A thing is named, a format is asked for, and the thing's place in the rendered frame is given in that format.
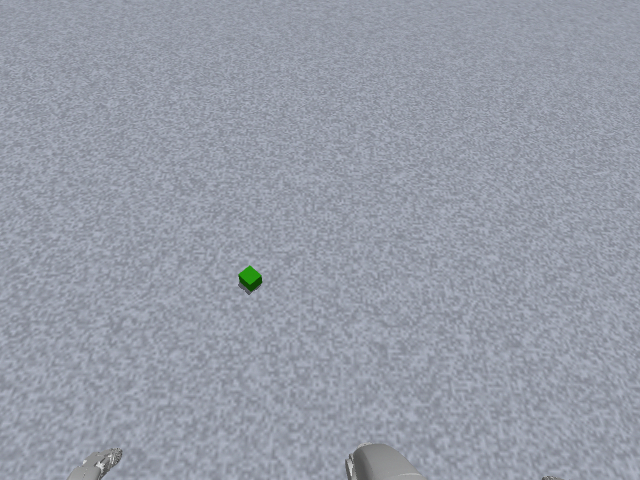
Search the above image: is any left robot hand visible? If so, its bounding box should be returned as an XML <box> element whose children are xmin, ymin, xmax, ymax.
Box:
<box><xmin>66</xmin><ymin>448</ymin><xmax>122</xmax><ymax>480</ymax></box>

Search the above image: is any small box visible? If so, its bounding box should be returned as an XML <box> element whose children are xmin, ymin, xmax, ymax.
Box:
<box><xmin>238</xmin><ymin>265</ymin><xmax>262</xmax><ymax>292</ymax></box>

